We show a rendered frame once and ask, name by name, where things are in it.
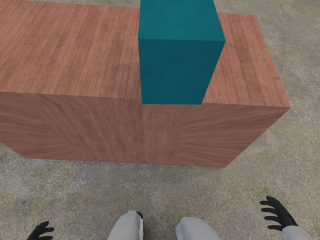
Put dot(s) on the right robot hand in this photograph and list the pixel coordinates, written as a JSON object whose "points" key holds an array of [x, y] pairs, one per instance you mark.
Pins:
{"points": [[283, 216]]}

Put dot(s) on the carton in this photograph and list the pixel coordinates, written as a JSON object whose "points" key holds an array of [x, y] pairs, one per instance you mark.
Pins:
{"points": [[179, 44]]}

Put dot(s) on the robot left shin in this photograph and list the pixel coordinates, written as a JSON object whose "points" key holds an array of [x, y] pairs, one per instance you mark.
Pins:
{"points": [[132, 212]]}

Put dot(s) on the left robot hand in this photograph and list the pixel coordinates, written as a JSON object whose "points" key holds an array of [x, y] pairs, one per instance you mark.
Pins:
{"points": [[39, 230]]}

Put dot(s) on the right robot thigh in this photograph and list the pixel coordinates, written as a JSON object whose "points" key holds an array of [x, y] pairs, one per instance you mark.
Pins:
{"points": [[193, 228]]}

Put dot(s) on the pedestal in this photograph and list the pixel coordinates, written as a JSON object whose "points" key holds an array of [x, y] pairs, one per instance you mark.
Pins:
{"points": [[70, 89]]}

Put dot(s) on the robot right forearm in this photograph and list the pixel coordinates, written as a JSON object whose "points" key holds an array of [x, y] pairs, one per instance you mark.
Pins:
{"points": [[293, 232]]}

